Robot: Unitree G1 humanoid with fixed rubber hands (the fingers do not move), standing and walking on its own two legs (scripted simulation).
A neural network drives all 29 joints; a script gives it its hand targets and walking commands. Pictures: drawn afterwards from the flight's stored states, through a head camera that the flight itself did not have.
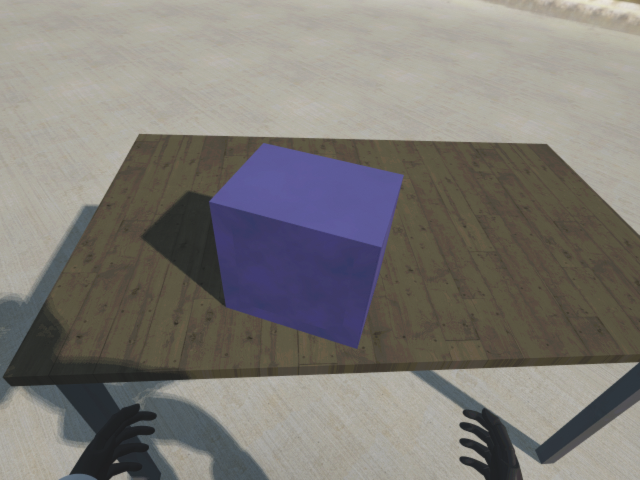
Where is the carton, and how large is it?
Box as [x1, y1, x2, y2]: [209, 143, 403, 348]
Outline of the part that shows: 263,143 209,201 226,306 356,348 378,276 403,175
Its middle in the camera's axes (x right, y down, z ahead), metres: -0.02 +0.01 +0.65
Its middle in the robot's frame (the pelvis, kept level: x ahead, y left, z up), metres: +0.48 +0.01 +0.03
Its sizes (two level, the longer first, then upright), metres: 0.242 0.180 0.234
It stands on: a table, 0.68 m high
